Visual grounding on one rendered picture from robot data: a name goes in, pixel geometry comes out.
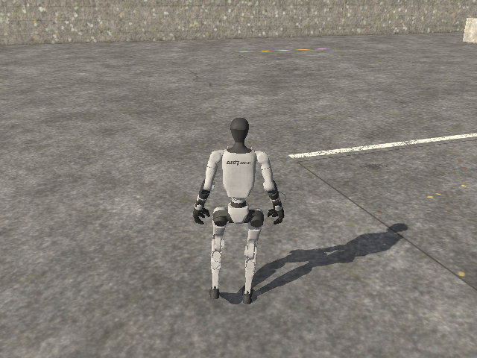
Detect robot right forearm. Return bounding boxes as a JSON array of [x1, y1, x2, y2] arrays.
[[268, 180, 282, 211]]

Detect robot right upper arm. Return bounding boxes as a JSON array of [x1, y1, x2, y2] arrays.
[[255, 150, 275, 192]]

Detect robot right hand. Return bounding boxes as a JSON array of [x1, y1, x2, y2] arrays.
[[268, 208, 284, 224]]

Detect robot left upper arm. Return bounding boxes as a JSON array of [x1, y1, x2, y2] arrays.
[[203, 150, 224, 191]]

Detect robot left hand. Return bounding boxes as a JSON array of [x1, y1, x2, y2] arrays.
[[193, 208, 210, 224]]

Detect robot right shin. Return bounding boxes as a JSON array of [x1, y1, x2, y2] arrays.
[[244, 246, 257, 294]]

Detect robot left forearm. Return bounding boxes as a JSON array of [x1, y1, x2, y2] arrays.
[[195, 179, 210, 210]]

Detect robot left foot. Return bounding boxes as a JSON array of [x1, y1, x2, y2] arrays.
[[209, 287, 220, 299]]

